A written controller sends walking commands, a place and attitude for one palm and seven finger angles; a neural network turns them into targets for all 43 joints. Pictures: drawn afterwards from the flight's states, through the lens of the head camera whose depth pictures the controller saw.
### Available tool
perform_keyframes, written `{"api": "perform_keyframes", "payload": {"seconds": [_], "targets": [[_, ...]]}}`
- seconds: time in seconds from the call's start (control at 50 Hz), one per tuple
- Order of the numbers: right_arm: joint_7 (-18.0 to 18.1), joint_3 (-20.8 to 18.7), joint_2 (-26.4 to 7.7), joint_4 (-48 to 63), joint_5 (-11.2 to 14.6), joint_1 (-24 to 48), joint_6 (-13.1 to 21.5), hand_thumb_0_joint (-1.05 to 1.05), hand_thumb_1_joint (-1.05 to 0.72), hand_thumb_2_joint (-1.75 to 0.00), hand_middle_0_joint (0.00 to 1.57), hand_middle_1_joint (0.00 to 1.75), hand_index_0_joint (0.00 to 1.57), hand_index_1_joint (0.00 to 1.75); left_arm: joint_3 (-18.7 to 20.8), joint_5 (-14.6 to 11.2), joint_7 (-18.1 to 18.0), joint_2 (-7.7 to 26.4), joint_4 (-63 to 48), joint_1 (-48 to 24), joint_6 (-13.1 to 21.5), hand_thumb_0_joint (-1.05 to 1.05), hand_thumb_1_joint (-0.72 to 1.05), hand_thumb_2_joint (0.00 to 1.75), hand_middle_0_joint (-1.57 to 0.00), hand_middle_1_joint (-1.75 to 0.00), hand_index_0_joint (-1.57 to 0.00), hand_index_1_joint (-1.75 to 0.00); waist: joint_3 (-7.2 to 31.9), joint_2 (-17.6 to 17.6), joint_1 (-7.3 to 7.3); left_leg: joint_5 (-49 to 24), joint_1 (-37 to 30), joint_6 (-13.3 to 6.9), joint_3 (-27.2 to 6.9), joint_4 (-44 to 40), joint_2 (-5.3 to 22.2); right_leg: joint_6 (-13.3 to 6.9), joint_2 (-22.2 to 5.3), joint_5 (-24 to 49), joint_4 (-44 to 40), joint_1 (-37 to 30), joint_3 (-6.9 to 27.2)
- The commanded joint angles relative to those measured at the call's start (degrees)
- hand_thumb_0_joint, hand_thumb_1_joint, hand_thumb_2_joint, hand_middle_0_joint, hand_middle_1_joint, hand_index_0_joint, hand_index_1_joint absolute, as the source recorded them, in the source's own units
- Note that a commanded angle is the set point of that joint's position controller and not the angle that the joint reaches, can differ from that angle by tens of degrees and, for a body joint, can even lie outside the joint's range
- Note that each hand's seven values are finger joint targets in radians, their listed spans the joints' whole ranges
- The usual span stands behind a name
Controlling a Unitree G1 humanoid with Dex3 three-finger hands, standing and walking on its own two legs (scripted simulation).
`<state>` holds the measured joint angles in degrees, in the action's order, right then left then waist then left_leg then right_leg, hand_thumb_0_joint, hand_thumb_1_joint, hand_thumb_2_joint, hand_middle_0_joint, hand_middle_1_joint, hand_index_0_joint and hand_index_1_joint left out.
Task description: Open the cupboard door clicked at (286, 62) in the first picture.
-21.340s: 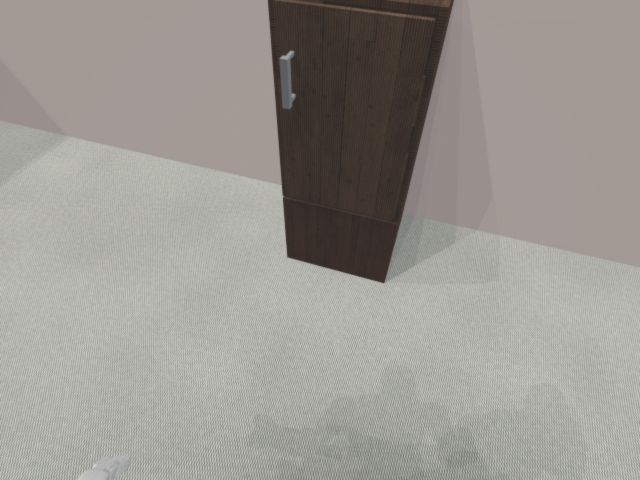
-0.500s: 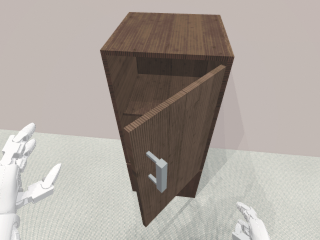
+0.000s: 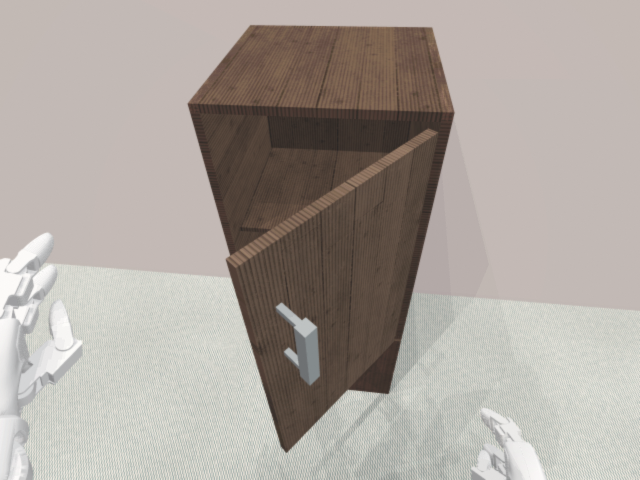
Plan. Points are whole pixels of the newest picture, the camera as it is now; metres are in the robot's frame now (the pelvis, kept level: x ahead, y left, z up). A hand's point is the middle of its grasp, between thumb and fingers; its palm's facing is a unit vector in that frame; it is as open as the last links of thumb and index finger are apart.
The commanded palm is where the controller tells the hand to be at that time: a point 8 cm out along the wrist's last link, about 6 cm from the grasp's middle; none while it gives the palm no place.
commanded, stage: step back with the hand held close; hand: left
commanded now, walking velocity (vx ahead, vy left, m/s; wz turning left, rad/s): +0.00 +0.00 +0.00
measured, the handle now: (297, 344) +0.29 +0.07 +0.01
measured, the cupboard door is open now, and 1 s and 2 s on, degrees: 52 52 52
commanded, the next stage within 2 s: stop stepping back and stand still in 1.24 s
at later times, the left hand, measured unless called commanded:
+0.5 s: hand (71, 354) +0.18 +0.26 +0.15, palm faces +0.30 -0.81 -0.50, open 7.4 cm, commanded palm +0.12 +0.31 +0.17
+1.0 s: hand out of the picture +0.06 +0.31 +0.15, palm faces +0.44 -0.78 -0.43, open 7.4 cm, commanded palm +0.01 +0.35 +0.17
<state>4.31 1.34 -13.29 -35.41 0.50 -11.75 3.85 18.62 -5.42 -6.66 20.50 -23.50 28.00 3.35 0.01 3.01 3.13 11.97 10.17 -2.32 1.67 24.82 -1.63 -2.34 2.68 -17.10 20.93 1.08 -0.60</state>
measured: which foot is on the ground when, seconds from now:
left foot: down 0.00-1.00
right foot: down 0.00-1.00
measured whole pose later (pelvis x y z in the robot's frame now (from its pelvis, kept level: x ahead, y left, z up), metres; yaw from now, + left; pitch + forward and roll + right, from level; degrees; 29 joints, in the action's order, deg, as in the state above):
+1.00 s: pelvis -0.13 +0.05 -0.01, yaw +1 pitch -1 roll -3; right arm 3.0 -0.3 -11.8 -34.6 0.2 -11.4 2.6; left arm 23.1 -2.9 -9.0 22.8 -32.4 33.3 11.7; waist -2.4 1.3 1.7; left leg 14.5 26.6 -0.9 1.0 36.4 -1.7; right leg 0.1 4.1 -14.6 29.7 14.7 1.6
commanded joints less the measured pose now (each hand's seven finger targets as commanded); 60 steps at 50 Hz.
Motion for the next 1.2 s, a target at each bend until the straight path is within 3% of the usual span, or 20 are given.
{"api": "perform_keyframes", "payload": {"seconds": [0.0,0.06,0.08,0.12,0.18,0.32,0.44,0.54,0.62,0.74,0.84,0.86,0.9,0.94,0.98,1.04,1.08,1.1,1.14,1.18], "targets": [[0.3,-2.3,-6.2,9.6,0.2,8.3,2.6,0.00,-0.90,-0.90,0.20,0.30,0.20,0.30,6.7,-0.2,-0.3,9.7,-9.2,-3.8,3.5,0.00,0.90,0.90,-0.20,-0.30,-0.20,-0.30,2.3,-2.5,0.29,-11.0,-8.2,0.0,-1.9,-1.9,2.7,1.6,-2.2,15.2,-4.2,9.1,0.8],[0.3,-2.5,-6.2,10.0,0.3,8.8,2.7,0.00,-0.90,-0.90,0.20,0.30,0.20,0.30,8.0,-0.3,-0.3,11.7,-13.0,-7.1,4.3,0.00,0.90,0.90,-0.20,-0.30,-0.20,-0.30,3.8,-1.7,0.53,-10.7,-8.6,-0.2,-1.9,-1.8,2.4,1.6,-2.6,15.7,-4.4,8.2,1.5],[0.2,-2.8,-7.4,11.1,0.8,7.6,1.7,0.00,-0.90,-0.90,0.20,0.30,0.20,0.30,15.4,1.0,-1.0,19.3,-15.4,-12.5,6.6,0.00,0.90,0.90,-0.20,-0.30,-0.20,-0.30,0.5,-0.8,-1.47,-8.4,-6.9,-1.4,-3.1,1.5,3.2,2.6,-5.5,20.3,-7.3,13.8,7.7],[0.1,-2.8,-6.7,10.3,0.3,7.9,0.0,0.00,-0.90,-0.90,0.20,0.30,0.20,0.30,10.3,1.3,-0.3,13.0,-9.2,-4.3,6.4,0.00,0.90,0.90,-0.20,-0.30,-0.20,-0.30,2.3,-3.9,-1.79,-10.2,-6.9,-1.5,-3.0,2.9,3.1,3.7,-7.0,26.7,-6.0,12.6,7.4],[0.1,-3.5,-7.0,11.2,0.6,7.5,-1.6,0.00,-0.90,-0.90,0.20,0.30,0.20,0.30,8.9,1.7,-0.1,11.5,-9.5,-2.2,6.4,0.00,0.90,0.90,-0.20,-0.30,-0.20,-0.30,5.8,-2.4,-2.10,-16.5,-7.8,-1.1,-1.9,3.3,3.7,4.8,-7.0,33.0,-3.2,10.9,5.8],[0.3,-4.2,-6.9,13.6,1.0,7.6,-4.0,0.00,-0.90,-0.90,0.20,0.30,0.20,0.30,11.5,1.6,-1.1,14.7,-14.2,0.9,6.5,0.00,0.90,0.90,-0.20,-0.30,-0.20,-0.30,9.7,-3.3,-2.17,-23.4,-8.0,-1.1,-1.8,3.0,5.2,5.4,-5.9,34.5,0.0,10.3,4.7],[0.4,-4.5,-7.1,14.8,1.0,7.3,-4.5,0.00,-0.90,-0.90,0.20,0.30,0.20,0.30,14.0,1.2,-1.9,16.3,-17.5,4.3,7.5,0.00,0.90,0.90,-0.20,-0.30,-0.20,-0.30,10.3,1.9,-2.10,-22.5,-3.8,-0.8,-3.6,1.2,6.2,3.9,-4.8,26.8,2.2,9.1,4.4],[0.2,-4.7,-7.6,14.8,0.8,6.5,-3.2,0.00,-0.90,-0.90,0.20,0.30,0.20,0.30,13.3,1.1,-2.1,14.9,-16.4,6.3,8.4,0.00,0.90,0.90,-0.20,-0.30,-0.20,-0.30,7.3,3.4,-2.53,-8.0,3.3,-1.1,-6.6,-3.2,7.8,2.9,-3.2,13.5,2.7,9.4,4.1],[0.4,-4.6,-8.1,14.7,0.7,6.3,-1.6,0.00,-0.90,-0.90,0.20,0.30,0.20,0.30,13.0,1.9,-2.3,13.8,-15.4,4.9,9.5,0.00,0.90,0.90,-0.20,-0.30,-0.20,-0.30,2.8,3.3,-3.04,14.9,14.6,-2.1,-9.6,-8.5,9.2,2.5,-1.8,2.7,3.9,7.4,4.8],[0.7,-5.0,-8.3,14.3,0.1,6.1,0.9,0.00,-0.90,-0.90,0.20,0.30,0.20,0.30,14.3,3.8,-2.5,14.1,-17.3,0.4,10.4,0.00,0.90,0.90,-0.20,-0.30,-0.20,-0.30,3.4,7.4,-1.99,30.5,29.7,-4.1,-14.9,-16.5,13.3,2.4,1.7,0.1,16.2,-3.7,1.4],[-0.4,-4.9,-6.9,12.3,-0.4,4.8,2.0,0.00,-0.90,-0.90,0.20,0.30,0.20,0.30,13.8,2.3,-2.6,14.4,-19.6,2.3,11.2,0.00,0.90,0.90,-0.20,-0.30,-0.20,-0.30,4.7,-0.2,-3.20,16.0,11.8,0.3,-8.5,-4.0,6.2,-1.5,-4.0,-4.9,0.5,13.9,9.6],[-0.7,-5.0,-6.2,11.8,0.2,4.4,2.2,0.00,-0.90,-0.90,0.20,0.30,0.20,0.30,12.2,1.9,-2.6,13.1,-19.9,2.0,11.3,0.00,0.90,0.90,-0.20,-0.30,-0.20,-0.30,6.8,-5.9,-3.38,9.9,5.0,1.2,-5.6,2.7,4.3,-2.3,-6.5,-3.9,-2.1,19.1,12.3],[-0.8,-5.5,-6.4,9.9,0.1,3.4,2.2,0.00,-0.90,-0.90,0.20,0.30,0.20,0.30,12.0,2.0,-3.1,13.8,-20.2,0.4,11.8,0.00,0.90,0.90,-0.20,-0.30,-0.20,-0.30,8.2,-10.8,-4.21,4.7,-3.8,1.9,-3.8,16.1,2.1,-5.1,-13.0,1.6,-5.7,28.2,17.5],[-0.5,-5.3,-5.9,8.9,-0.2,3.4,1.8,0.00,-0.90,-0.90,0.20,0.30,0.20,0.30,11.5,2.6,-3.8,13.8,-18.3,0.0,11.6,0.00,0.90,0.90,-0.20,-0.30,-0.20,-0.30,6.2,-8.8,-5.04,3.5,-2.0,2.0,-3.4,19.3,1.6,-5.4,-15.6,13.2,-4.4,28.7,17.8],[-0.3,-4.7,-6.0,9.5,-0.2,4.2,1.4,0.00,-0.90,-0.90,0.20,0.30,0.20,0.30,11.3,2.7,-3.6,14.6,-18.9,-2.6,11.2,0.00,0.90,0.90,-0.20,-0.30,-0.20,-0.30,3.5,-6.6,-5.11,0.7,0.1,2.0,-4.8,10.5,2.9,-2.9,-12.4,15.2,-0.3,26.4,13.7],[1.1,-4.6,-7.8,10.1,-0.4,8.2,2.4,0.00,-0.90,-0.90,0.20,0.30,0.20,0.30,13.5,3.4,-3.4,16.5,-19.7,-6.2,12.0,0.00,0.90,0.90,-0.20,-0.30,-0.20,-0.30,0.5,12.5,-3.37,-5.9,13.9,-2.4,-16.3,-9.1,14.1,3.3,1.6,1.5,16.9,14.6,3.1],[0.2,-4.8,-6.9,10.1,-1.9,6.3,4.2,0.00,-0.90,-0.90,0.20,0.30,0.20,0.30,15.3,3.1,-2.9,15.7,-19.1,-2.9,12.8,0.00,0.90,0.90,-0.20,-0.30,-0.20,-0.30,5.7,13.4,-2.75,21.5,22.4,-5.8,-26.6,-21.1,21.5,3.0,4.1,-11.4,37.5,6.7,4.9],[-0.3,-5.1,-6.7,9.8,-2.0,6.2,4.4,0.00,-0.90,-0.90,0.20,0.30,0.20,0.30,16.1,3.4,-3.0,15.6,-19.7,-2.7,12.8,0.00,0.90,0.90,-0.20,-0.30,-0.20,-0.30,5.8,10.4,-2.74,26.4,25.0,-6.2,-26.7,-21.5,21.9,2.7,4.0,-10.0,42.8,6.4,5.7],[-1.1,-5.4,-6.3,9.8,-1.5,6.4,4.5,0.00,-0.90,-0.90,0.20,0.30,0.20,0.30,15.4,2.3,-2.8,15.1,-21.6,-0.3,12.9,0.00,0.90,0.90,-0.20,-0.30,-0.20,-0.30,8.2,3.7,-1.99,16.8,15.1,-4.6,-19.6,-17.6,18.6,2.1,3.1,-10.5,40.0,12.6,4.0],[-1.8,-5.2,-6.0,9.6,-1.0,7.1,4.3,0.00,-0.90,-0.90,0.20,0.30,0.20,0.30,13.1,1.8,-2.7,13.1,-21.8,3.5,11.6,0.00,0.90,0.90,-0.20,-0.30,-0.20,-0.30,9.7,4.2,-1.80,16.1,10.5,-2.8,-14.4,-18.4,15.9,2.1,3.8,-11.6,38.1,14.3,0.4]]}}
